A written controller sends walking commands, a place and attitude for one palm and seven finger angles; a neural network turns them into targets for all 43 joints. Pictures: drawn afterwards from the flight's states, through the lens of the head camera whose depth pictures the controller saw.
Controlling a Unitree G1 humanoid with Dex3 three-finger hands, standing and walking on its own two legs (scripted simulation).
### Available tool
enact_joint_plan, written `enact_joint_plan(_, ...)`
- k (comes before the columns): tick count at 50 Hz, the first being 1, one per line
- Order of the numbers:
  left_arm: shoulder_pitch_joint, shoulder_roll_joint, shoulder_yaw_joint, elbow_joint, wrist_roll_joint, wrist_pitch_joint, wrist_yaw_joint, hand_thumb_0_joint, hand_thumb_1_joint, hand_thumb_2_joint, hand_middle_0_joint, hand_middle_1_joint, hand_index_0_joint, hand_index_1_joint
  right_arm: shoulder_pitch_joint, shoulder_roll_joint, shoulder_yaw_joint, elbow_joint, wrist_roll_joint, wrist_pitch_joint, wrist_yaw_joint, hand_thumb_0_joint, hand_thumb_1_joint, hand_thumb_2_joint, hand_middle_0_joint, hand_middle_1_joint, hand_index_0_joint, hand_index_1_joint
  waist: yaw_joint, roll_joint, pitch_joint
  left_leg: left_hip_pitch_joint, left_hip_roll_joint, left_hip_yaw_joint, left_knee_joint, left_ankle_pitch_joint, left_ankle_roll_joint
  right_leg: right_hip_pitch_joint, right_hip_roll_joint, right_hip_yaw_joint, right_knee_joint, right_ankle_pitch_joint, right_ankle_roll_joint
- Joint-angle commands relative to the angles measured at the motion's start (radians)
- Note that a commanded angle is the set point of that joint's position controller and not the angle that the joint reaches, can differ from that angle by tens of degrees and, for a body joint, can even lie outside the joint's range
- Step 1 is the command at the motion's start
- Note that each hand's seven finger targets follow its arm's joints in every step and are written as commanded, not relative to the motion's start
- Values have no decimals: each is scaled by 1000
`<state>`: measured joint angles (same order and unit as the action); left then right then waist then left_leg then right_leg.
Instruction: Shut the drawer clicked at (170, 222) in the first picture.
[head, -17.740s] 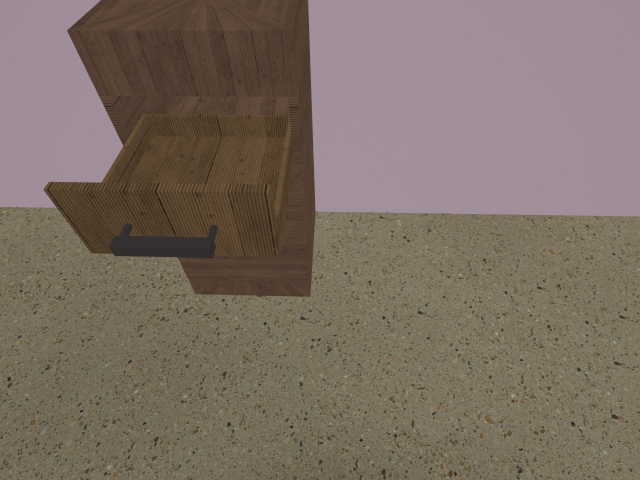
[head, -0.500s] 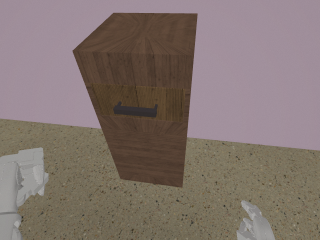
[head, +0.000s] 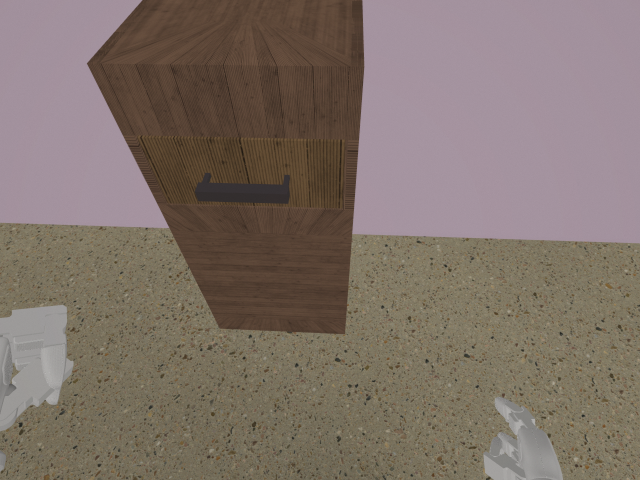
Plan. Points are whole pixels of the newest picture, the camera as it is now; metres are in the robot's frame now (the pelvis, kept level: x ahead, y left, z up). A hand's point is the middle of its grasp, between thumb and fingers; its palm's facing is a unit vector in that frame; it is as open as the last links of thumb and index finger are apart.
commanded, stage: step back with the hand held close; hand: left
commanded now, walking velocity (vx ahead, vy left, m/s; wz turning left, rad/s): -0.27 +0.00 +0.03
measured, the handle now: (245, 185) +0.63 +0.19 -0.06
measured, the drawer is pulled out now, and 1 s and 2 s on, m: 0.00 0.00 0.00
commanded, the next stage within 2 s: stop stepping back and stand still in 0.88 s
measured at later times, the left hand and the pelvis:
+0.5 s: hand out of the picture +0.11 +0.24 +0.16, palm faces +0.37 -0.80 -0.47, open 3.3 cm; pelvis -0.08 +0.00 -0.01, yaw +2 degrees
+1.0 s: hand out of the picture +0.00 +0.26 +0.17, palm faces +0.41 -0.80 -0.45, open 3.3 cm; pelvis -0.18 +0.00 +0.00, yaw +2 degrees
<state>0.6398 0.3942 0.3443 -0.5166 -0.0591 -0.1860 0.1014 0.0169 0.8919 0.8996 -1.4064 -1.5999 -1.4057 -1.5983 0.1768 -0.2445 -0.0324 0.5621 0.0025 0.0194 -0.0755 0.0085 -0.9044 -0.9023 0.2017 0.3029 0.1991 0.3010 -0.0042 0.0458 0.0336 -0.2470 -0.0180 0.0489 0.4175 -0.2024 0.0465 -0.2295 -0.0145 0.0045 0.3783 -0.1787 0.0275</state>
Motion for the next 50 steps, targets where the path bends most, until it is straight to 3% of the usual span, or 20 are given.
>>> enact_joint_plan(1,33,165,152,-255,-1,-75,32,0,900,900,-1400,-1600,-1400,-1600,-88,-109,-32,-184,2,-56,-11,0,-900,-900,200,300,200,300,19,52,-252,53,97,-83,-37,450,-4,131,6,-21,94,322,-1)
enact_joint_plan(5,12,148,146,-222,10,-77,35,0,900,900,-1400,-1600,-1400,-1600,-89,-118,-33,-181,-2,-65,-14,0,-900,-900,200,300,200,300,15,68,-170,-109,126,-112,-97,222,18,151,19,-11,142,189,1)
enact_joint_plan(11,-33,126,131,-185,28,-93,39,0,900,900,-1400,-1600,-1400,-1600,-87,-119,-31,-182,5,-84,-14,0,-900,-900,200,300,200,300,-1,-21,-71,-339,115,-135,-114,-277,45,161,-2,55,109,50,-9)
enact_joint_plan(18,-82,162,143,-272,40,-132,59,0,900,900,-1400,-1600,-1400,-1600,-58,-121,-34,-168,-11,-110,-14,0,-900,-900,200,300,200,300,-16,-44,-82,-199,73,-129,3,-307,23,-65,-40,111,-51,-261,-33)
enact_joint_plan(20,-63,148,134,-274,42,-141,66,0,900,900,-1400,-1600,-1400,-1600,-56,-116,-28,-166,-13,-120,-16,0,-900,-900,200,300,200,300,-16,5,-89,-213,95,-154,-44,-313,28,-44,-16,72,-9,-228,-24)
enact_joint_plan(25,-46,153,171,-273,69,-162,65,0,900,900,-1400,-1600,-1400,-1600,-78,-125,-33,-175,-8,-145,-23,0,-900,-900,200,300,200,300,7,182,-117,-546,231,-280,-249,-493,92,289,98,11,354,26,6)
enact_joint_plan(28,-26,175,213,-242,80,-171,58,0,900,900,-1400,-1600,-1400,-1600,-83,-128,-48,-179,-7,-162,-18,0,-900,-900,200,300,200,300,11,143,-110,-640,228,-264,-192,-529,107,346,106,49,366,32,3)
enact_joint_plan(30,-5,169,207,-239,63,-179,48,0,900,900,-1400,-1600,-1400,-1600,-71,-119,-49,-163,-8,-166,-11,0,-900,-900,200,300,200,300,2,32,-88,-532,168,-207,-84,-424,76,216,64,122,233,53,-22)
enact_joint_plan(33,-7,193,198,-276,15,-193,49,0,900,900,-1400,-1600,-1400,-1600,-36,-81,-47,-117,-6,-158,10,0,-900,-900,200,300,200,300,-23,-137,-189,-78,26,-46,207,-49,-30,-147,-126,278,-18,200,-89)
enact_joint_plan(36,-22,202,181,-283,14,-173,59,0,900,900,-1400,-1600,-1400,-1600,-54,-72,-58,-109,0,-139,10,0,-900,-900,200,300,200,300,-18,-202,-234,-21,-7,-42,368,-103,-49,-182,-210,295,-69,221,-138)
enact_joint_plan(38,-33,206,186,-275,17,-160,62,0,900,900,-1400,-1600,-1400,-1600,-67,-66,-52,-106,-8,-130,3,0,-900,-900,200,300,200,300,-23,-176,-184,-36,4,-56,292,-99,-42,-185,-191,265,-55,255,-131)
enact_joint_plan(39,-26,198,185,-251,19,-154,61,0,900,900,-1400,-1600,-1400,-1600,-66,-64,-47,-95,-9,-122,-1,0,-900,-900,200,300,200,300,-27,-165,-141,-14,20,-70,157,-25,-33,-203,-140,211,-20,233,-98)
enact_joint_plan(40,-37,181,165,-266,21,-158,56,0,900,900,-1400,-1600,-1400,-1600,-79,-83,-45,-101,-8,-121,-8,0,-900,-900,200,300,200,300,-25,-63,-116,-3,66,-116,21,96,-13,-208,-49,144,50,163,-52)
enact_joint_plan(42,-62,199,183,-276,36,-173,50,0,900,900,-1400,-1600,-1400,-1600,-75,-103,-47,-113,-9,-138,-15,0,-900,-900,200,300,200,300,-14,158,-163,-147,252,-253,-143,253,49,-21,98,31,337,-13,-3)
enact_joint_plan(43,-55,199,182,-260,37,-181,44,0,900,900,-1400,-1600,-1400,-1600,-78,-94,-52,-116,-20,-156,-12,0,-900,-900,200,300,200,300,-9,230,-204,-191,329,-333,-211,181,82,-2,120,46,514,-220,-7)
enact_joint_plan(44,-41,200,201,-265,36,-180,47,0,900,900,-1400,-1600,-1400,-1600,-65,-93,-46,-116,-41,-169,-9,0,-900,-900,200,300,200,300,1,230,-207,-256,385,-379,-243,52,109,-13,116,87,689,-291,-9)
enact_joint_plan(45,-79,183,185,-291,41,-177,50,0,900,900,-1400,-1600,-1400,-1600,-64,-91,-46,-104,-44,-175,-3,0,-900,-900,200,300,200,300,-5,159,-177,-299,395,-360,-226,-28,133,-25,106,114,763,-272,-12)
enact_joint_plan(47,-47,148,153,-297,23,-162,51,0,900,900,-1400,-1600,-1400,-1600,-44,-91,-54,-91,-30,-184,10,0,-900,-900,200,300,200,300,2,85,-175,-116,346,-258,-157,104,132,-140,85,88,658,-288,-12)
enact_joint_plan(49,-30,128,121,-314,19,-142,49,0,900,900,-1400,-1600,-1400,-1600,-54,-90,-52,-92,-24,-189,21,0,-900,-900,200,300,200,300,4,91,-194,-42,317,-223,-167,78,103,-140,76,32,559,-307,-7)
enact_joint_plan(50,-10,122,115,-317,14,-134,47,0,900,900,-1400,-1600,-1400,-1600,-44,-85,-44,-93,-21,-193,25,0,-900,-900,200,300,200,300,1,110,-202,-12,300,-228,-202,-64,88,-133,75,13,495,-319,-8)
